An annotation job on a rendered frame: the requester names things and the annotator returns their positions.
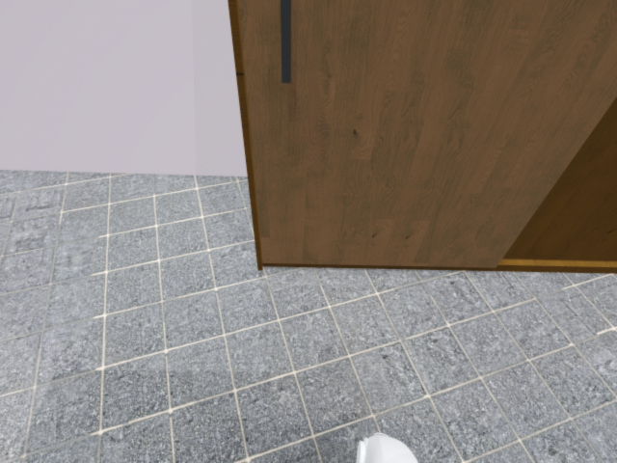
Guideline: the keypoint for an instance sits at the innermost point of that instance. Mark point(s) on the wardrobe door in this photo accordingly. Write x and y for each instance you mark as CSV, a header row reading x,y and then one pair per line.
x,y
418,132
577,220

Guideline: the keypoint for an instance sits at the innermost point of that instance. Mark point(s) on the right robot thigh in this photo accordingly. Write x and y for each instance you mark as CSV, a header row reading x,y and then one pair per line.
x,y
383,449

